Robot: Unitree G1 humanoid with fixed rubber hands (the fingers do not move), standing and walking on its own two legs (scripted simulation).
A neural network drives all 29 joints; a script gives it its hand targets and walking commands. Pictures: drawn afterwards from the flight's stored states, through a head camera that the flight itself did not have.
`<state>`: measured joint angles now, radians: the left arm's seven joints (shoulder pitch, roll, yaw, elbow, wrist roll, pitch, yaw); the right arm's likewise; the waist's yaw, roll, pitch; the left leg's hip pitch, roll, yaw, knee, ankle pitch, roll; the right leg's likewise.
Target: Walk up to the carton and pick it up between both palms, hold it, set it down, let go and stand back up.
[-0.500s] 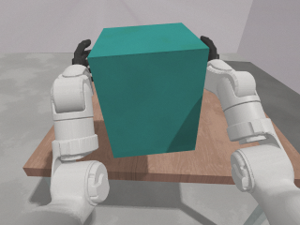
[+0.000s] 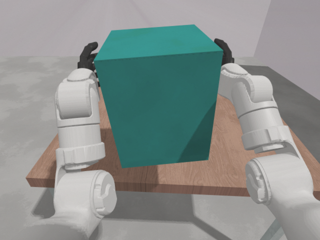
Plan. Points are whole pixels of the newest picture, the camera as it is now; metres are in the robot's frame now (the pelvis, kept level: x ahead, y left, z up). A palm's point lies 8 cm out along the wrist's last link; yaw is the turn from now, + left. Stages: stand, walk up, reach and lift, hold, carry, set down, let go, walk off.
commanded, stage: hold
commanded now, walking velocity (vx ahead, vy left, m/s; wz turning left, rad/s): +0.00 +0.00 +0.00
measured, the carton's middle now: (159, 94) +0.37 +0.00 +0.26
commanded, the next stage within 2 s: none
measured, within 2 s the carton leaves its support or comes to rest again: neither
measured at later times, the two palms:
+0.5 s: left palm (88, 78) +0.35 +0.15 +0.30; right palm (222, 77) +0.36 -0.15 +0.30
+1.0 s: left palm (85, 79) +0.35 +0.15 +0.30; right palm (220, 77) +0.37 -0.14 +0.30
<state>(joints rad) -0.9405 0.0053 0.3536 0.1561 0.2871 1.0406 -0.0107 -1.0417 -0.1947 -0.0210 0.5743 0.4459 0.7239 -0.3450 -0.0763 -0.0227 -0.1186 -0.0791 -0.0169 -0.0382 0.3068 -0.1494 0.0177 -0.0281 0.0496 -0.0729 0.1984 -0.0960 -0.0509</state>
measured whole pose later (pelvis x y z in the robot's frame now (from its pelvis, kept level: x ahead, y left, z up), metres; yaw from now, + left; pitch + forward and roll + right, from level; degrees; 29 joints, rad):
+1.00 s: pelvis +0.00 +0.00 +0.00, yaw +1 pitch -4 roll -1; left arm -0.90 0.02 0.34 0.12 0.27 1.04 -0.04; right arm -0.97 -0.18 -0.01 0.49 0.44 0.73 -0.37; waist -0.08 -0.02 -0.12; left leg -0.08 -0.02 -0.05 0.31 -0.15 0.02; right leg -0.01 0.05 -0.08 0.18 -0.09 -0.05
